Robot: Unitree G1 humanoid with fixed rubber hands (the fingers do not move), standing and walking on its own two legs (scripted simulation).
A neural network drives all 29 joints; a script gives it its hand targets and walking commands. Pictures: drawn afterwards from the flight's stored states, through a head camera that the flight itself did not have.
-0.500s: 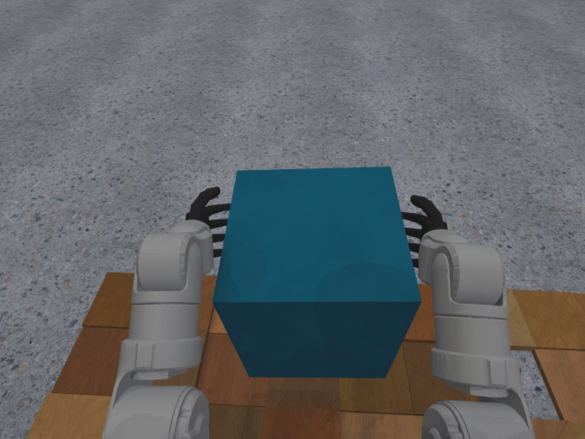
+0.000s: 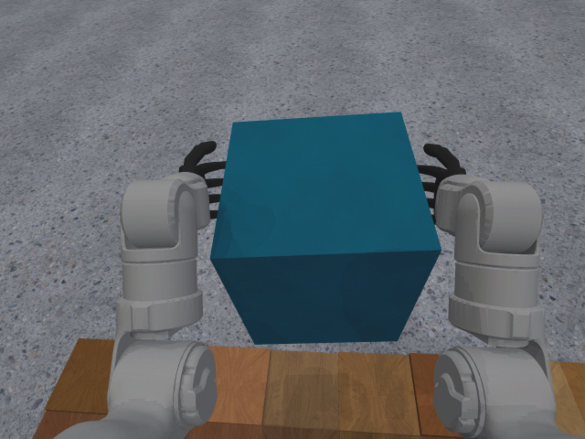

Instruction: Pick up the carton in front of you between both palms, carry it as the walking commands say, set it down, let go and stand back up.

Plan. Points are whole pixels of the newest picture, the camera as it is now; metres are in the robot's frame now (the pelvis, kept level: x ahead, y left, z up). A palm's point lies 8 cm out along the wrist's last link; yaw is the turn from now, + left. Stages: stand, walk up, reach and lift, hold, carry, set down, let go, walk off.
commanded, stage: carry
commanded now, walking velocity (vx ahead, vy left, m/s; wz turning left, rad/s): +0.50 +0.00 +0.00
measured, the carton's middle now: (320, 239) +0.37 +0.00 +0.10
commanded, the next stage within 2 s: none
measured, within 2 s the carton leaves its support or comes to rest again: neither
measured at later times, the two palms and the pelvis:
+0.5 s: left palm (262, 135) +0.67 +0.12 +0.06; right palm (413, 138) +0.65 -0.18 +0.06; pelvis +0.35 -0.02 -0.01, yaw -3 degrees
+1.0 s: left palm (305, 64) +0.93 +0.04 +0.08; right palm (428, 62) +0.94 -0.26 +0.07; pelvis +0.68 -0.11 -0.01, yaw +1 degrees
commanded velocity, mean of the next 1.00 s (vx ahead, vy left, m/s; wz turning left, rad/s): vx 0.50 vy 0.00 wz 0.00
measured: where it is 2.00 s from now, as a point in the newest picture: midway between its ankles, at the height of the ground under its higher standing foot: (345, 204)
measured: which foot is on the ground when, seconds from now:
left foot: up 0.00-0.36, down 0.38-0.86, up 0.88-1.00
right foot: down 0.00-0.40, up 0.42-0.82, down 0.84-1.00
